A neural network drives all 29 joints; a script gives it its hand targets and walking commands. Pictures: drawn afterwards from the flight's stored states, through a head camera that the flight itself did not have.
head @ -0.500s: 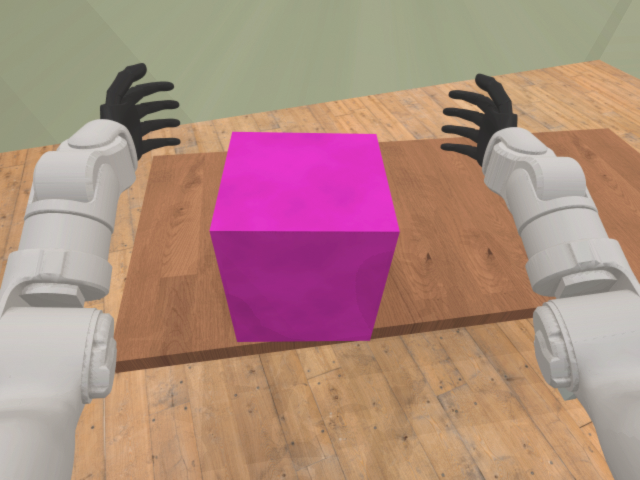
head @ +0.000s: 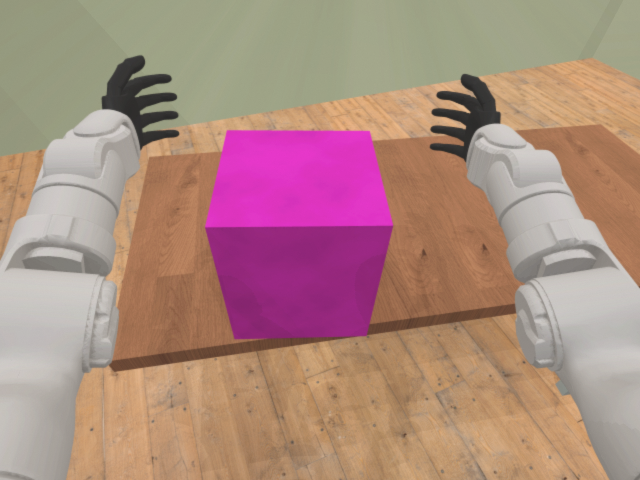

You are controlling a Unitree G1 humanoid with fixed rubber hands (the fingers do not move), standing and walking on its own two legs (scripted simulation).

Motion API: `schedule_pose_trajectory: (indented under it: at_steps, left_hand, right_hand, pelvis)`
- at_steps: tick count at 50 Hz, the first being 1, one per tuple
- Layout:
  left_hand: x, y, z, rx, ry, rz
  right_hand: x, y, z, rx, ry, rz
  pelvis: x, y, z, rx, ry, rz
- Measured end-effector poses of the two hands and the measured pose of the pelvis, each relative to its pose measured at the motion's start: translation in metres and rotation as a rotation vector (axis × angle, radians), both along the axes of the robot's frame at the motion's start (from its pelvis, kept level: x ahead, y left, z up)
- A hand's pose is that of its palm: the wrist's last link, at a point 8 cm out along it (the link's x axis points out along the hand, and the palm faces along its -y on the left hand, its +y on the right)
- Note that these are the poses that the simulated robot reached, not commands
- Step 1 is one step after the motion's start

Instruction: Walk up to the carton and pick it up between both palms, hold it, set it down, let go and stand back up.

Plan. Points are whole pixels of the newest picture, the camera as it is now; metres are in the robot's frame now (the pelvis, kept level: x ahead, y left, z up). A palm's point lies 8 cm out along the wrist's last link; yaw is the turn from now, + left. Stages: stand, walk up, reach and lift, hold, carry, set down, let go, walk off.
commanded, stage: reach and lift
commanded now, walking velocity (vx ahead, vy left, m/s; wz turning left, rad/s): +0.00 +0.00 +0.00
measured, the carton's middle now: (300, 238) +0.45 +0.00 +0.05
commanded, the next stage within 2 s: none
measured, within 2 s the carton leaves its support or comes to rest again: neither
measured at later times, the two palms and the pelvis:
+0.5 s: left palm (166, 196) +0.46 +0.17 +0.14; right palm (442, 203) +0.42 -0.20 +0.13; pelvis +0.00 +0.01 +0.00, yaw -1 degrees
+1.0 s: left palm (188, 213) +0.45 +0.15 +0.11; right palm (435, 216) +0.42 -0.19 +0.11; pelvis +0.00 +0.00 +0.00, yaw -2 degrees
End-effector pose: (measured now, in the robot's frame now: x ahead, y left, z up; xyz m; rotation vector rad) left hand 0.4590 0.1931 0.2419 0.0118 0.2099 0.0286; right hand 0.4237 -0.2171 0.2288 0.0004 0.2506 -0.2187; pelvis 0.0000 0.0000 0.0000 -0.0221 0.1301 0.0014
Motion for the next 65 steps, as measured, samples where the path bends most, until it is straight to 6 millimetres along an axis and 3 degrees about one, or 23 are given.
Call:
schedule_pose_trajectory:
  at_steps: [16, 33, 47, 65]
  left_hand:
    - [-0.006, -0.007, -0.084, 0.023, 0.042, -0.006]
    - [-0.006, -0.025, -0.130, 0.020, 0.034, -0.014]
    - [-0.006, -0.042, -0.134, 0.006, 0.019, -0.016]
    - [-0.001, -0.046, -0.130, 0.031, -0.005, -0.002]
  right_hand:
    - [-0.010, 0.016, -0.079, 0.023, 0.041, -0.011]
    - [-0.004, 0.016, -0.115, 0.002, 0.003, -0.021]
    - [-0.007, 0.022, -0.121, 0.008, -0.006, -0.029]
    - [0.003, 0.052, -0.116, 0.008, -0.002, -0.017]
  pelvis:
    - [0.001, 0.005, 0.000, 0.004, 0.032, -0.011]
    - [0.008, 0.004, -0.003, 0.003, 0.081, -0.025]
    - [0.004, 0.003, -0.005, 0.004, 0.095, -0.032]
    - [0.007, 0.006, -0.004, -0.002, 0.104, -0.014]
